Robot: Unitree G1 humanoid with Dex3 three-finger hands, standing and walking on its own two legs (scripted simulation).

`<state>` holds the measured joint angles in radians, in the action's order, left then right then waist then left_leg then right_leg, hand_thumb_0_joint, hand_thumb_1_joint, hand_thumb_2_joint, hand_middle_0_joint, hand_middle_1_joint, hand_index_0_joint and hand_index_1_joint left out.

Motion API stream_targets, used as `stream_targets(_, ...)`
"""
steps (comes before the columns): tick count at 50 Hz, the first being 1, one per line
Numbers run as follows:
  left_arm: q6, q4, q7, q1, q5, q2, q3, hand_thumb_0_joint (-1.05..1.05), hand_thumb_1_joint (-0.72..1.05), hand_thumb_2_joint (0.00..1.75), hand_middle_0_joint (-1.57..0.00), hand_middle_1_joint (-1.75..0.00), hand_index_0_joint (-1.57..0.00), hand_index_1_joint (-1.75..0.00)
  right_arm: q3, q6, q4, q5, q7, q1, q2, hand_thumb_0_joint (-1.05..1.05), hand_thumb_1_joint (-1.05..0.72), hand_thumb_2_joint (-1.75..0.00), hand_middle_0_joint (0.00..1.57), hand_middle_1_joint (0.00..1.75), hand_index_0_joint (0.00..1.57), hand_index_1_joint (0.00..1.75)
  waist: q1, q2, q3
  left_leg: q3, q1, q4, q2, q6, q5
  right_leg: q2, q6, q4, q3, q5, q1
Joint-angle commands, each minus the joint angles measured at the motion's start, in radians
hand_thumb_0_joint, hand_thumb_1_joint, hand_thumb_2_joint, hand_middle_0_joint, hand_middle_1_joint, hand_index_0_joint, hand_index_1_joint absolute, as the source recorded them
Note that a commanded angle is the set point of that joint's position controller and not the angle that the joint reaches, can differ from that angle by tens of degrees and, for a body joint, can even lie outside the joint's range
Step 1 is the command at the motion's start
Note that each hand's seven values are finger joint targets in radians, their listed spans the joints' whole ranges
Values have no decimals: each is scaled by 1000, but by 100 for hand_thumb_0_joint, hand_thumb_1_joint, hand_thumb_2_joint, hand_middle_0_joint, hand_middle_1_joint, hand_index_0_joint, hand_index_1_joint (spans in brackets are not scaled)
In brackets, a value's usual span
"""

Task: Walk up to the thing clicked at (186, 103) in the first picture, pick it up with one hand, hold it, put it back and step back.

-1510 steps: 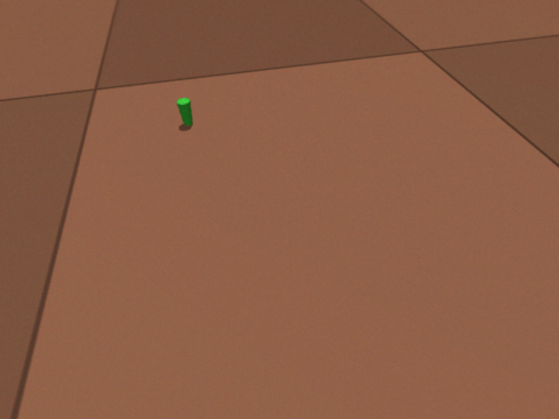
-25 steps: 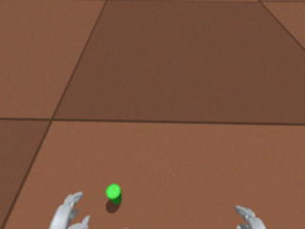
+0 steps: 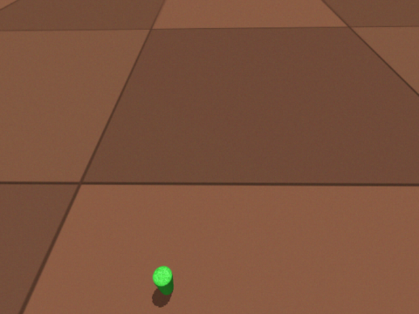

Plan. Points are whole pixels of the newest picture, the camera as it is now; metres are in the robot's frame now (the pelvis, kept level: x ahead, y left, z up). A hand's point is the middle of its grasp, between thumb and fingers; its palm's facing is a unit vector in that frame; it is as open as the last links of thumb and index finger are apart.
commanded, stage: stand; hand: left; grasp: from the side
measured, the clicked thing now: (164, 282) +0.41 +0.22 -0.69
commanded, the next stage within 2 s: step back in 1.56 s
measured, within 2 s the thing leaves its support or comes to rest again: neither
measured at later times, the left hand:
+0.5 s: hand out of the picture +0.04 +0.24 -0.16, palm faces -0.02 -0.94 -0.35, open 7.4 cm
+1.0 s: hand out of the picture +0.10 +0.24 -0.15, palm faces -0.03 -0.94 -0.34, open 7.4 cm
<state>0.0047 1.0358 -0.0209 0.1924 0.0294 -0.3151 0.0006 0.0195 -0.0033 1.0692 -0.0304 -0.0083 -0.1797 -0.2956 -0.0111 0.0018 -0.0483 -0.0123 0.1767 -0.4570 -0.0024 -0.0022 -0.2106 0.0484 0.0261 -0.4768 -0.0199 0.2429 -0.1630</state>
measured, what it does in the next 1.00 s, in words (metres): stands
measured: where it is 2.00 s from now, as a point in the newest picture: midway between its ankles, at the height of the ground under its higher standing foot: outside the picture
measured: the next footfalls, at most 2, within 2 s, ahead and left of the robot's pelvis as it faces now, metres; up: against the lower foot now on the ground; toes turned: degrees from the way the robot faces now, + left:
none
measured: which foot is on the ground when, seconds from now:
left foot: down 0.00-1.00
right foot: down 0.00-1.00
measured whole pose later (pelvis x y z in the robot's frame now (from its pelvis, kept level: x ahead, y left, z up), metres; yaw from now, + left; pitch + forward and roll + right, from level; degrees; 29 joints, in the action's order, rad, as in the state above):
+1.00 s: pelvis +0.02 -0.01 +0.01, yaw +0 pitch -2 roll +0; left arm 0.02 1.16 -0.01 0.10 0.02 -0.33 0.00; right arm 0.01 -0.01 1.16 -0.01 -0.01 -0.11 -0.33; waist 0.00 0.01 -0.05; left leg -0.01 0.12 -0.32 -0.02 -0.02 -0.17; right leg 0.03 0.02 -0.34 -0.02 0.20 -0.10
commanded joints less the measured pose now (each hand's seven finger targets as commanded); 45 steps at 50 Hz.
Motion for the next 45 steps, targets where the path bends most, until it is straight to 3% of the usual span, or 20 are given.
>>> stream_targets(1, 24, -20, -7, -49, -4, -203, -47, 0, 90, 90, -20, -30, -20, -30, 46, -19, -33, 2, -11, 52, -214, 0, -90, -90, 20, 30, 20, 30, 2, 19, -2, 124, 22, 168, -97, 22, -84, 57, -46, 143, 84, 37, -20)
stream_targets(2, 23, -10, -5, -51, -5, -201, -46, 0, 90, 90, -20, -30, -20, -30, 43, -17, -27, 0, -10, 50, -215, 0, -90, -90, 20, 30, 20, 30, 2, 31, -23, 129, 59, 187, -94, 20, -134, 49, -42, 143, 79, 51, -8)
stream_targets(11, 32, 37, -5, -75, -6, -207, -41, 0, 90, 90, -20, -30, -20, -30, 33, -21, 6, 7, -5, 52, -198, 0, -90, -90, 20, 30, 20, 30, 10, -16, 8, 108, -9, 167, -95, 18, -13, 76, -41, 192, 102, 18, -11)
stream_targets(18, 24, 58, -2, -73, -7, -220, -40, 0, 90, 90, -20, -30, -20, -30, 31, -12, 19, 7, -3, 58, -214, 0, -90, -90, 20, 30, 20, 30, 8, -1, -23, 110, 17, 182, -94, 18, -96, 70, -39, 209, 104, 97, -32)
stream_targets(20, 25, 59, -1, -72, -7, -214, -38, 0, 90, 90, -20, -30, -20, -30, 31, -14, 17, 9, -3, 66, -219, 0, -90, -90, 20, 30, 20, 30, 5, 1, -8, 108, -2, 177, -98, 19, -47, 72, -41, 203, 103, 56, -25)
stream_targets(22, 23, 62, -1, -77, -9, -219, -39, 0, 90, 90, -20, -30, -20, -30, 28, -14, 21, 7, -4, 63, -215, 0, -90, -90, 20, 30, 20, 30, 6, 12, -4, 111, 20, 187, -101, 17, -81, 69, -41, 196, 100, 62, -11)
stream_targets(28, 24, 69, 2, -80, -11, -220, -38, 0, 90, 90, -20, -30, -20, -30, 24, -17, 28, 11, -5, 64, -223, 0, -90, -90, 20, 30, 20, 30, 5, 15, 14, 105, 10, 187, -104, 18, -42, 73, -44, 190, 102, 8, 6)
stream_targets(32, 29, 69, 0, -96, -13, -219, -36, 0, 90, 90, -20, -30, -20, -30, 23, -20, 29, 13, -4, 70, -223, 0, -90, -90, 20, 30, 20, 30, 10, -12, 44, 97, -29, 168, -111, 21, 50, 80, -44, 196, 103, -52, 20)
stream_targets(35, 32, 72, 0, -97, -15, -216, -35, 0, 90, 90, -20, -30, -20, -30, 21, -23, 35, 14, -5, 72, -229, 0, -90, -90, 20, 30, 20, 30, 10, -2, 60, 93, -44, 165, -114, 20, 118, 87, -40, 188, 100, -152, 49)
stream_targets(42, 32, 76, 1, -107, -16, -212, -38, 0, 90, 90, -20, -30, -20, -30, 19, -26, 40, 16, -7, 85, -234, 0, -90, -90, 20, 30, 20, 30, 8, -4, 62, 87, -64, 165, -122, 18, 168, 86, -33, 194, 91, -196, 61)
stream_targets(45, 28, 80, 1, -111, -17, -215, -40, 0, 90, 90, -20, -30, -20, -30, 19, -25, 43, 16, -8, 89, -239, 0, -90, -90, 20, 30, 20, 30, 10, 5, 45, 87, -59, 182, -120, 14, 138, 85, -33, 201, 91, -170, 50)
